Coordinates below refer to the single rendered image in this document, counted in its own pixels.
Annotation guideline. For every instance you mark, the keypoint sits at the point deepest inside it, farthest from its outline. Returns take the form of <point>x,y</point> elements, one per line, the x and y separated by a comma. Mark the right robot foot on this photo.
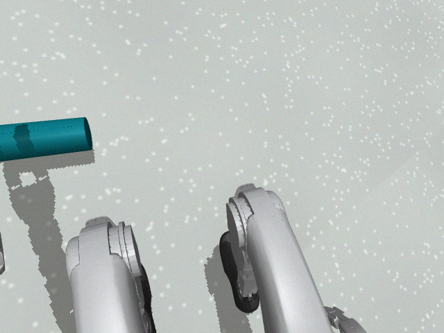
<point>246,305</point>

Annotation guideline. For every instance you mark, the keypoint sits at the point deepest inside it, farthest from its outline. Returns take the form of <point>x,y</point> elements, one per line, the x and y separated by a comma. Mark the left robot foot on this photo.
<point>147,301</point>

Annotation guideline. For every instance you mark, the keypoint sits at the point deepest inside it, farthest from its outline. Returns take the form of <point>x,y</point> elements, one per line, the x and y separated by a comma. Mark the bottle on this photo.
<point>43,138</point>

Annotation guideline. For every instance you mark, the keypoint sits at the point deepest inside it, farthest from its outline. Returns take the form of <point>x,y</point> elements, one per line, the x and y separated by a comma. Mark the right robot hand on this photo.
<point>338,320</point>

